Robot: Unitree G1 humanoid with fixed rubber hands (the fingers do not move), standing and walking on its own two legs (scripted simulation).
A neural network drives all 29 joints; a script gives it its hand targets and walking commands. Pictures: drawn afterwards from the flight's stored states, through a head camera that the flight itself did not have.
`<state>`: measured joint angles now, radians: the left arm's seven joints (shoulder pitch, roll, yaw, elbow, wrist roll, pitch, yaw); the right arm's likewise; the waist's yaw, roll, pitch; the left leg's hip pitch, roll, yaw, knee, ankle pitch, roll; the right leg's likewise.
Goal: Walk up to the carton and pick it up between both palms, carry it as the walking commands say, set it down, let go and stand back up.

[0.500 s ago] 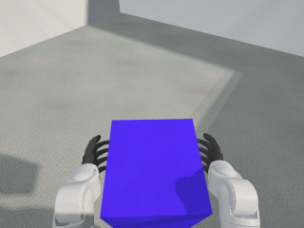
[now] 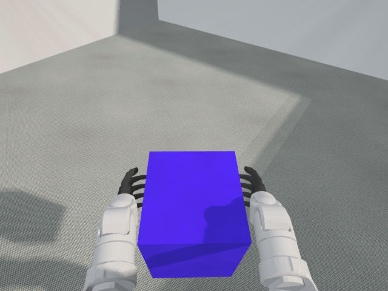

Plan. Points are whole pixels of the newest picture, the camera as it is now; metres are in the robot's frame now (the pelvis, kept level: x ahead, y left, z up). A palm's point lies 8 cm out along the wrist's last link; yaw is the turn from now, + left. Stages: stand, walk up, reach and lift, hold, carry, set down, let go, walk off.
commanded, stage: set down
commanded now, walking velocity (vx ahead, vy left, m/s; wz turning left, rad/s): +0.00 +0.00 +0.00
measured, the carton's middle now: (192, 216) +0.30 +0.01 -0.05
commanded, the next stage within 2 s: none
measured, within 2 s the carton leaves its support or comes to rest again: neither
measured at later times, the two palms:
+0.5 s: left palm (136, 216) +0.31 +0.15 -0.06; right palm (251, 215) +0.32 -0.14 -0.06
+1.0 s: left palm (143, 222) +0.34 +0.15 -0.15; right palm (243, 222) +0.35 -0.14 -0.15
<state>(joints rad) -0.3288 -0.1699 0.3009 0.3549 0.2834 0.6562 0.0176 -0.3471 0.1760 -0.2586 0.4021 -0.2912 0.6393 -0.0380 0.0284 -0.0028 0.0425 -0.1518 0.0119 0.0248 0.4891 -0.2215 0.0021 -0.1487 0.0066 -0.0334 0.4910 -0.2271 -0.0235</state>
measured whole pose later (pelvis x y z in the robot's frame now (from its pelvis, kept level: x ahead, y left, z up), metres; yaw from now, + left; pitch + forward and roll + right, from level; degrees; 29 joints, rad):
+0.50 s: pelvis -0.04 +0.00 -0.03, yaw +0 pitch +6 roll +0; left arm -0.54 -0.19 0.49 0.57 0.37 0.33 0.01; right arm -0.55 0.17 -0.45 0.62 -0.35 0.32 -0.02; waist 0.03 -0.01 0.09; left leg -0.62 0.01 0.03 0.77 -0.26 0.01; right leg -0.62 0.00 -0.03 0.79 -0.28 -0.03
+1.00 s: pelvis -0.04 +0.01 -0.10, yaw +0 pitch +23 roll +0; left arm -0.61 -0.17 0.45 0.53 0.29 0.24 0.03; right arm -0.63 0.13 -0.42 0.58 -0.26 0.22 -0.03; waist 0.01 -0.01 -0.01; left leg -1.15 0.01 0.01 1.12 -0.37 0.01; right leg -1.15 0.00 -0.03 1.12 -0.38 -0.02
